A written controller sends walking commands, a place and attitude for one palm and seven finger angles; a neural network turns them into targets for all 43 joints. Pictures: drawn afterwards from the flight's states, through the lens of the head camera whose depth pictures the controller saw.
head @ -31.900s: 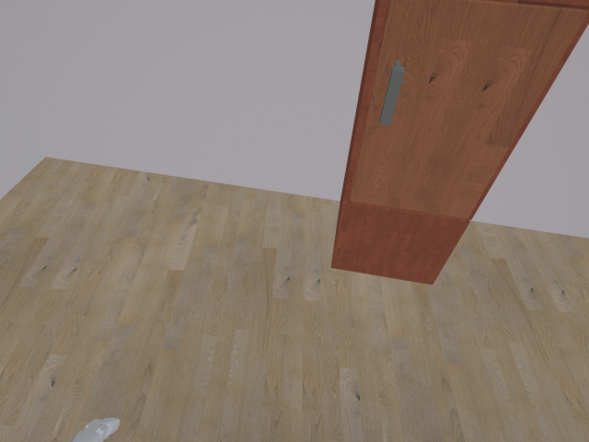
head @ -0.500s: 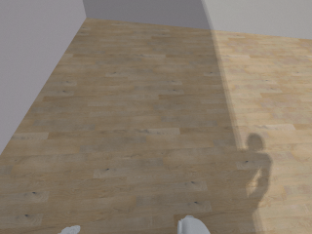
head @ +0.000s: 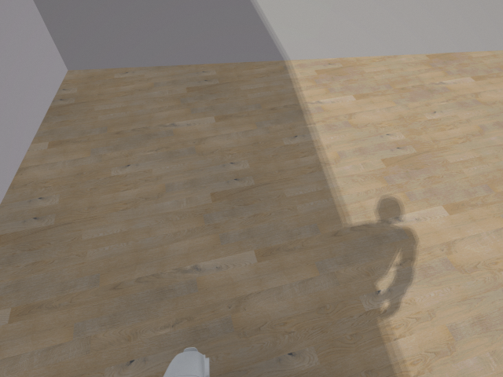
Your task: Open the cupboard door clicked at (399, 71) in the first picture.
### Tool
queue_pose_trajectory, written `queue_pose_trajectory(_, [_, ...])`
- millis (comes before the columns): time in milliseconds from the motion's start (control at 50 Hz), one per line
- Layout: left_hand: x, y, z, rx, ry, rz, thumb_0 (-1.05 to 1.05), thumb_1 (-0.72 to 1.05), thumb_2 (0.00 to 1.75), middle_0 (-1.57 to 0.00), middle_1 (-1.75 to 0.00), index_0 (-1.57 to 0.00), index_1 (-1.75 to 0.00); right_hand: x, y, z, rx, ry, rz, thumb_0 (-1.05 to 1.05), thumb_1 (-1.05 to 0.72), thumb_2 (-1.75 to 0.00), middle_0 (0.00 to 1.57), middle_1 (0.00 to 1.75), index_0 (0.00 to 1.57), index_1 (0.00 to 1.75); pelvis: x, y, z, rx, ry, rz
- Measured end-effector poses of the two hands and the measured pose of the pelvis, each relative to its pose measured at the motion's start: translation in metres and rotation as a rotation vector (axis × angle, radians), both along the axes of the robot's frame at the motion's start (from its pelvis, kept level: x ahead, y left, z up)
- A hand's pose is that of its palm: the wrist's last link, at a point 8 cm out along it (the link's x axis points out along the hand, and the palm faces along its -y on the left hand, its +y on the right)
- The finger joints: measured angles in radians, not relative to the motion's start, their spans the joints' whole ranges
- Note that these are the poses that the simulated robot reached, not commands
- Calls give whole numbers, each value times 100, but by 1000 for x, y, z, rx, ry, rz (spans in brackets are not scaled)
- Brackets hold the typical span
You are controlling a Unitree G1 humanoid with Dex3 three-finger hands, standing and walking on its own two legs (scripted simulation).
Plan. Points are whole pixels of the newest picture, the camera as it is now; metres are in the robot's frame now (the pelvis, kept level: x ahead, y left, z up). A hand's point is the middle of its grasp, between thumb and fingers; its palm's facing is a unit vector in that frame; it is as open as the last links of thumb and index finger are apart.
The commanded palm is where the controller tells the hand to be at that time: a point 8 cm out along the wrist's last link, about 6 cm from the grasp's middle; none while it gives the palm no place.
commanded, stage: walk to a spot facing it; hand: left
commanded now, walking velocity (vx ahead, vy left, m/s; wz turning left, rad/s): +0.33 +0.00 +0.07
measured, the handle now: out of the picture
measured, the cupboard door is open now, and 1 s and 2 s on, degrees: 46 46 46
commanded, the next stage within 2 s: turn to face it in 0.08 s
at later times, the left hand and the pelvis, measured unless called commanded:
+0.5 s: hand (141, 316) +0.26 +0.24 -0.18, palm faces +0.14 -0.98 -0.15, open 7.3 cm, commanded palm none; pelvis +0.21 +0.06 +0.00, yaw +6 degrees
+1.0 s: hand (158, 291) +0.30 +0.21 -0.16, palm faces +0.38 -0.89 -0.23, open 7.4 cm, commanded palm none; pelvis +0.28 +0.00 +0.00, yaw +25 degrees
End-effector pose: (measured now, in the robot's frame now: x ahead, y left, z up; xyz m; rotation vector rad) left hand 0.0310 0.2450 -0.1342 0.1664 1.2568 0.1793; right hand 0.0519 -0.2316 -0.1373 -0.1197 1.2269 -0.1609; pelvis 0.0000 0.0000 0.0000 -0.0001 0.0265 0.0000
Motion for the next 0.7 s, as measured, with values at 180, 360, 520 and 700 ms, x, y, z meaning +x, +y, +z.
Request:
queue_pose_trajectory(180, [-11, -2, -20, -75, 243, 91, 0, 92, 90, -20, -30, -20, -30, 180, 31, 8, -14, -165, 109, 1, -91, -90, 19, 29, 20, 29, 99, 25, -12, -14, -20, -10])
queue_pose_trajectory(360, [86, 22, -37, -110, 244, 88, 1, 91, 90, -20, -30, -20, -30, 226, 60, 2, -69, -102, 106, 0, -91, -90, 20, 29, 20, 29, 177, 56, -18, -23, -34, 17])
queue_pose_trajectory(520, [227, 47, -18, -69, -51, 93, 0, 92, 90, -20, -30, -20, -30, 184, 53, 6, -83, 166, 91, 0, -93, -90, 20, 29, 21, 30, 210, 58, -4, -37, 0, 113])
queue_pose_trajectory(700, [315, 44, 5, -3, -197, 93, 0, 92, 90, -20, -30, -20, -30, 202, 25, 5, -75, 223, 94, 1, -91, -90, 20, 29, 21, 30, 246, 32, -2, -37, 24, 212])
